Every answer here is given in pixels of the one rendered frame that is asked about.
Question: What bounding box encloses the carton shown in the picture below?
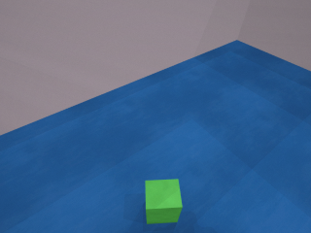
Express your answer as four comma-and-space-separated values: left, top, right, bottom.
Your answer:
145, 179, 183, 224

